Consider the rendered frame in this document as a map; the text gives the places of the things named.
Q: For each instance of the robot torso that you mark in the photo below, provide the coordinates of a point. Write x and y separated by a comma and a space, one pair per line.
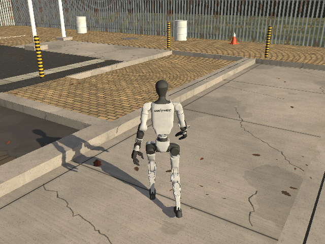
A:
162, 117

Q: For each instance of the robot left upper arm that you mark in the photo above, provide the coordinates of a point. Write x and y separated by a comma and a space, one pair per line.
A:
144, 116

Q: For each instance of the right robot forearm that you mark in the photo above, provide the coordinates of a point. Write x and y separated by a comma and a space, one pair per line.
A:
184, 130

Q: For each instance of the robot right upper arm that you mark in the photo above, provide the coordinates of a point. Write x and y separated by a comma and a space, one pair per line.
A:
180, 114

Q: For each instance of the robot left hand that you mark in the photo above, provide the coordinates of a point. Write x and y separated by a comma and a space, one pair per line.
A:
134, 155

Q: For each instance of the right robot foot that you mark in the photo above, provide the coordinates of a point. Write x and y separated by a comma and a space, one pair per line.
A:
178, 212

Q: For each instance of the left robot forearm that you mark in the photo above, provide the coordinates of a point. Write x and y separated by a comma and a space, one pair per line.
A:
139, 139

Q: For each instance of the robot right hand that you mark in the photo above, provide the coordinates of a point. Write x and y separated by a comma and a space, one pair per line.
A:
179, 133

